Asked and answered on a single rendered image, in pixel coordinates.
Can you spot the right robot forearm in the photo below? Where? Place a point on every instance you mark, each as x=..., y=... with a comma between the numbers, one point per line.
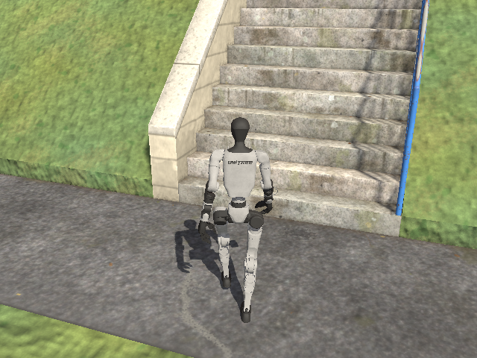
x=268, y=194

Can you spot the left robot hand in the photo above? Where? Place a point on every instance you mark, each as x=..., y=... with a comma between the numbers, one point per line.
x=202, y=232

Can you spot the left robot forearm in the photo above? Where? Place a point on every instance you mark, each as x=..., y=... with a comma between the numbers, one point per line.
x=207, y=204

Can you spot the right robot hand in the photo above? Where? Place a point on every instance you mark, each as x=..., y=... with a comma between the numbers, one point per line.
x=262, y=204

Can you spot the humanoid robot head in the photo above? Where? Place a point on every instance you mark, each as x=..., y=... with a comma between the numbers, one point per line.
x=239, y=128

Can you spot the right robot shin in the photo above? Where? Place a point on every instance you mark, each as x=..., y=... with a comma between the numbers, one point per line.
x=249, y=284

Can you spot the robot right upper arm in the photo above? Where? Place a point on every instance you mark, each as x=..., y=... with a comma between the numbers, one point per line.
x=265, y=168

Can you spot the robot left upper arm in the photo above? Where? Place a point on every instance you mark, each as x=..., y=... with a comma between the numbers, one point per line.
x=214, y=166

